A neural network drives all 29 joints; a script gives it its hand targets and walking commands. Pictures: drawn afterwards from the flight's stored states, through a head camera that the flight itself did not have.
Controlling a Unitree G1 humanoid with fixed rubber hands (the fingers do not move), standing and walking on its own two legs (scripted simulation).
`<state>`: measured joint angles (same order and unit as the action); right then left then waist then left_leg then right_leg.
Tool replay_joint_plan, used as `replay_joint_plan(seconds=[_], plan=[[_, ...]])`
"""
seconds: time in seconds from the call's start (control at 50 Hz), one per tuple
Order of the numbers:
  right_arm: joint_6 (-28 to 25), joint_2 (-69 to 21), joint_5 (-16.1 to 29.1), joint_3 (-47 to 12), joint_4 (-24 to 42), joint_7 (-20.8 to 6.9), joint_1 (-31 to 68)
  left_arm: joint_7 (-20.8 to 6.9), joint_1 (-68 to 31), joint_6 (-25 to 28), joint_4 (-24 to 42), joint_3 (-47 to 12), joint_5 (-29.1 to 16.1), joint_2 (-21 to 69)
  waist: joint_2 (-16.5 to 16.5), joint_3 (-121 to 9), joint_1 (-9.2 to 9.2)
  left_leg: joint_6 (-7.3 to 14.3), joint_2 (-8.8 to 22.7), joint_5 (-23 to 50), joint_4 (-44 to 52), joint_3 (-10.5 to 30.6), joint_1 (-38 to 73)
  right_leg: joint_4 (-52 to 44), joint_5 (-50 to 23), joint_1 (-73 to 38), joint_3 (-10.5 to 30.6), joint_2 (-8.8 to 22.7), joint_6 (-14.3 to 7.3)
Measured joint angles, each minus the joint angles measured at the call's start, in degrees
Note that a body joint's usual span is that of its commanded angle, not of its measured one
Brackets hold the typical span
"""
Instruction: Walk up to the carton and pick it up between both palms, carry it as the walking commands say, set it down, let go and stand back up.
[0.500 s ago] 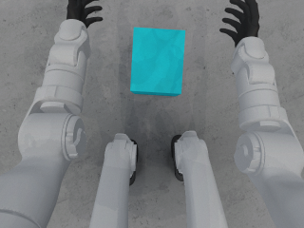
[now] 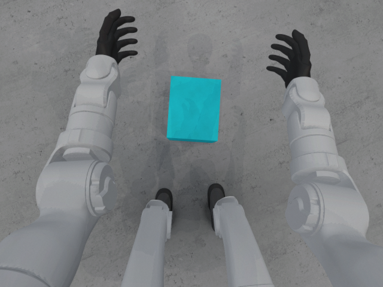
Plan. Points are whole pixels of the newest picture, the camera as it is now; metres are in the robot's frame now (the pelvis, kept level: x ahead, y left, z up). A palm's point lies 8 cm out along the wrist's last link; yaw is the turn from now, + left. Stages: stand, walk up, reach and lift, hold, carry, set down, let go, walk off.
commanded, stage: set down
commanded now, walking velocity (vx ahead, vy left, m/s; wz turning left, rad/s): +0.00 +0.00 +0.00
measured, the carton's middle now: (193, 112) +0.51 -0.02 -0.58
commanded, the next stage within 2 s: let go in 0.08 s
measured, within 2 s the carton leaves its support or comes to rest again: neither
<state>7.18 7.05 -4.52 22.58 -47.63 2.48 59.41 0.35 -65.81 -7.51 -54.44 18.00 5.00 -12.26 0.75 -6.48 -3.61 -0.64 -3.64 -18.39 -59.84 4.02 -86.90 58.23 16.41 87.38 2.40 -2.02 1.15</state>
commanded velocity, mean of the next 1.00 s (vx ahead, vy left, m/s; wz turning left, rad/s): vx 0.00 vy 0.00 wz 0.00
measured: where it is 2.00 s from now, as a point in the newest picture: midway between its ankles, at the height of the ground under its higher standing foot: (190, 219)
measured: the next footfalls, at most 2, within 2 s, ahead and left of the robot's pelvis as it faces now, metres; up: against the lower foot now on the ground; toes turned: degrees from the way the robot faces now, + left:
none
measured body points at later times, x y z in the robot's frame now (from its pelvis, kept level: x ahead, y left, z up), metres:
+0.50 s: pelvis +0.04 -0.02 +0.06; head +0.24 -0.02 +0.47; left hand +0.43 +0.17 -0.04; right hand +0.40 -0.25 -0.04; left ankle +0.05 +0.11 -0.63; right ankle +0.07 -0.12 -0.63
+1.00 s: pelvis +0.07 +0.00 +0.11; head +0.10 +0.00 +0.56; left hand +0.26 +0.23 +0.04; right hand +0.24 -0.24 +0.04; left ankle +0.05 +0.11 -0.63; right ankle +0.07 -0.12 -0.63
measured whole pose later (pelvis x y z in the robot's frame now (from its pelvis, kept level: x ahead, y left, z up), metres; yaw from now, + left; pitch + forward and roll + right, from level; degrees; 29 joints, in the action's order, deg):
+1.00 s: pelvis +0.07 +0.00 +0.11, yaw -1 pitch +3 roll +0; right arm 1.9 11.7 0.4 3.2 -25.2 -3.8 -13.6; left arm -2.3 11.4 -1.6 -26.9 4.1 2.0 -11.4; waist -0.2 0.1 -0.4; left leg 0.4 -1.5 -14.9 -25.6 3.7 -13.7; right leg 24.3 12.6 14.7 4.0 -2.1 0.1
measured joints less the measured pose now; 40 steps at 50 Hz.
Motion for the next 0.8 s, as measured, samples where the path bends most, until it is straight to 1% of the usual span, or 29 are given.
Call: replay_joint_plan(seconds=[0.08,0.12,0.22,0.28,0.34,0.4,0.46,0.5,0.6,0.64,0.72,0.8], plan=[[-0.89,-0.55,-3.57,3.25,-1.41,-1.14,0.79,0.48,-0.81,0.40,-0.99,3.92,5.03,2.68,0.43,0.47,0.43,0.17,0.02,1.42,3.21,-0.28,1.61,-3.13,-1.40,-1.53,0.42,0.16,0.20],[-1.31,-0.69,-5.45,4.16,-0.77,-1.43,0.54,0.94,-0.12,0.74,-0.03,4.40,6.70,3.63,0.78,0.88,0.89,0.22,-0.02,1.79,4.00,-0.48,1.86,-3.75,-1.75,-1.67,0.67,0.21,0.25],[-0.97,-0.76,-7.13,1.88,4.51,-2.58,-6.13,2.59,6.96,0.20,5.63,3.64,8.49,5.35,0.95,1.87,1.75,0.15,0.00,1.97,6.10,-0.82,4.75,-5.07,-1.72,-4.05,1.20,0.21,-0.02],[-0.24,0.16,-6.86,-2.11,8.60,-2.95,-12.84,3.05,14.02,-0.36,9.52,1.49,7.10,5.59,1.08,2.07,2.15,-0.01,0.09,2.09,8.34,-0.83,8.59,-6.74,-1.63,-7.57,1.32,0.22,-0.34],[-0.04,0.71,-6.14,-5.13,11.08,-3.50,-19.89,2.56,21.61,-0.01,13.15,-0.89,4.45,5.30,0.67,0.98,1.72,-0.24,0.16,2.25,10.97,-0.64,13.03,-8.60,-1.44,-11.65,1.27,0.27,-0.80],[0.22,1.60,-4.16,-7.50,13.09,-4.55,-26.17,2.18,27.52,0.40,15.17,-2.43,3.31,5.05,-0.30,-0.18,1.54,-0.55,0.54,2.24,13.29,-0.38,17.93,-10.54,-1.33,-16.31,1.09,0.02,-1.34],[-1.00,2.21,-1.68,-9.79,12.44,-5.21,-31.59,1.35,33.72,1.74,15.49,-4.49,2.26,4.82,-0.72,-1.40,1.20,-0.83,0.91,2.07,15.51,0.12,23.53,-12.62,-1.07,-21.90,0.67,-0.18,-1.82],[-1.67,2.74,-0.82,-10.56,10.74,-5.22,-33.73,0.79,36.29,2.59,14.66,-4.97,2.17,4.87,-1.18,-1.13,1.44,-0.96,1.24,2.00,16.94,0.16,27.53,-14.05,-1.08,-25.84,0.67,-0.42,-2.04],[-4.55,2.60,1.21,-14.35,12.06,-4.97,-43.20,-0.33,46.16,5.27,16.26,-7.67,1.23,4.79,-1.82,-0.50,1.64,-1.03,1.92,2.21,21.28,0.24,37.73,-18.38,-1.41,-35.98,0.73,-0.81,-2.39],[-5.37,2.43,2.02,-14.82,11.64,-4.72,-46.62,-0.43,49.07,6.18,15.01,-7.92,0.31,4.77,-1.88,0.12,1.85,-0.88,2.05,2.31,22.72,0.30,41.41,-19.90,-1.53,-39.70,0.72,-0.84,-2.39],[-6.54,2.62,3.74,-16.78,14.50,-4.60,-54.06,-0.80,56.47,7.16,16.84,-9.58,-1.26,3.97,-1.75,2.56,1.98,-0.72,2.38,2.50,25.22,0.31,48.41,-23.03,-2.06,-46.97,0.83,-0.99,-2.29],[-7.17,3.46,4.42,-17.51,17.72,-5.02,-61.10,-0.97,63.53,7.59,21.05,-11.08,-2.20,3.70,-1.10,4.71,2.11,-0.21,2.48,2.91,27.99,0.17,55.47,-26.57,-2.82,-54.38,1.08,-0.88,-1.96]])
